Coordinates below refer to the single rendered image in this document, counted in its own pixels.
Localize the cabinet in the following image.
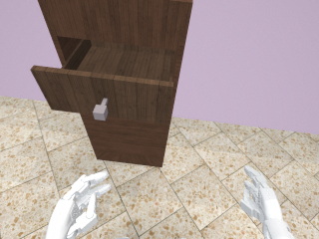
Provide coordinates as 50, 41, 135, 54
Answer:
38, 0, 193, 167

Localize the handle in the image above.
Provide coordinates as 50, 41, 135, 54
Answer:
93, 98, 109, 120

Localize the robot right hand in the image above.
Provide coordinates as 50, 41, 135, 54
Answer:
240, 165, 283, 224

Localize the drawer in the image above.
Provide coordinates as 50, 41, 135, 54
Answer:
30, 39, 175, 124

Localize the right robot forearm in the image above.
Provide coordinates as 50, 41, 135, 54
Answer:
262, 218, 296, 239

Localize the robot left hand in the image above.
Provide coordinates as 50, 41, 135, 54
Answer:
45, 171, 112, 239

